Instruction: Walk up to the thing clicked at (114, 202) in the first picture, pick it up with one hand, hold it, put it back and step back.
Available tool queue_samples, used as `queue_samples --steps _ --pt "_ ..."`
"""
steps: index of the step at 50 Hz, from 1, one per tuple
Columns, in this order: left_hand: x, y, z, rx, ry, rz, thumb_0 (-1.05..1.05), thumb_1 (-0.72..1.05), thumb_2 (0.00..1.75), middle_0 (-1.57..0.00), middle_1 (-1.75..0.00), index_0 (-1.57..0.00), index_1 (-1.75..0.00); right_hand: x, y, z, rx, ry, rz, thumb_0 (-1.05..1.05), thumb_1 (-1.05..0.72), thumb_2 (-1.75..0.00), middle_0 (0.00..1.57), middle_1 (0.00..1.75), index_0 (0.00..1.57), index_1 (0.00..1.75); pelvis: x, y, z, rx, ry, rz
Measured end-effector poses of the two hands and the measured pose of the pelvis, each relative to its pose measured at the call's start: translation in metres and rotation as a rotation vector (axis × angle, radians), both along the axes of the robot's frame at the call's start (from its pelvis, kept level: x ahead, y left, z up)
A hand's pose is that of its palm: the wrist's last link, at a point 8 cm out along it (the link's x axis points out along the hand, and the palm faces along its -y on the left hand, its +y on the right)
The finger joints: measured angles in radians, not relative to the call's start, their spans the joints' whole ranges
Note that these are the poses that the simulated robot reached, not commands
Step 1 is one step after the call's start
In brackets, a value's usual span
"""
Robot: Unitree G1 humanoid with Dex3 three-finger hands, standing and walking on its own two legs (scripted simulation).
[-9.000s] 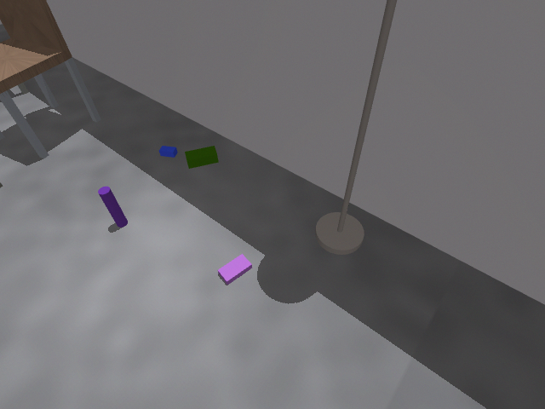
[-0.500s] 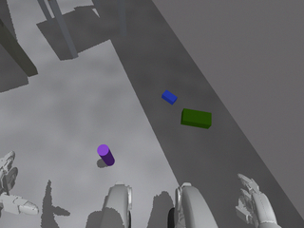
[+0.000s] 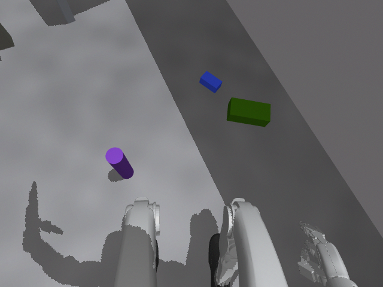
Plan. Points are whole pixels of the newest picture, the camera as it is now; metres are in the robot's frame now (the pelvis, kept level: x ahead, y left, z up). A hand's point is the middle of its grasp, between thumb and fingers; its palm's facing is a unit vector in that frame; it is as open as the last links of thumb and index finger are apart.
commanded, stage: go down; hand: left
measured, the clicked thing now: (121, 165) +0.43 +0.24 -0.38
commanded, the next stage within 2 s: approach in 1.16 s
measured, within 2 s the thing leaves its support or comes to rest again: neither
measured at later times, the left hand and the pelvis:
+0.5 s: hand out of the picture +0.33 +0.42 -0.06, palm faces +0.22 -0.97 -0.11, open 17.7 cm; pelvis -0.01 +0.00 -0.05, yaw -1 degrees
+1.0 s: hand out of the picture +0.34 +0.42 -0.07, palm faces +0.21 -0.97 -0.10, open 17.7 cm; pelvis -0.02 +0.00 -0.08, yaw -2 degrees
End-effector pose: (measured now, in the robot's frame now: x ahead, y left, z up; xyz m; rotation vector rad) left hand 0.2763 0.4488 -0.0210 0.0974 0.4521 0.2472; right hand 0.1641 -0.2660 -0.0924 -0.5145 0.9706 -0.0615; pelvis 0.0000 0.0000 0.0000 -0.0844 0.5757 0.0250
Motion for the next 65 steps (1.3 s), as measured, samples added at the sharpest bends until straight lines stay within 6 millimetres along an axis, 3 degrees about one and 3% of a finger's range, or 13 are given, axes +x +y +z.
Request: queue_samples --steps 27,47,65 --pt "0.024 0.017 -0.028 -0.008 -0.126 -0.017 -0.02 -0.59 0.05 -0.06 -0.05 -0.05 -0.05 -0.007 -0.002 -0.053 -0.025 0.03 0.044 0.01 -0.88 -0.9 0.2 0.3 0.21 0.3 -0.011 0.0 -0.054 -0.014 0.006 -0.009" --pt "0.035 0.022 -0.04 -0.009 -0.168 -0.028 -0.02 -0.6 0.04 -0.06 -0.04 -0.06 -0.05 -0.037 -0.006 -0.074 -0.034 0.1 0.011 0.01 -0.89 -0.9 0.2 0.3 0.21 0.3 -0.015 0.002 -0.075 -0.019 0.002 -0.017" --pt "0.045 0.027 -0.05 -0.013 -0.201 -0.031 -0.02 -0.6 0.03 -0.06 -0.04 -0.06 -0.04 -0.037 -0.007 -0.084 -0.042 0.114 0.02 0.01 -0.89 -0.9 0.2 0.3 0.21 0.3 -0.015 0.003 -0.087 -0.024 0.005 -0.019"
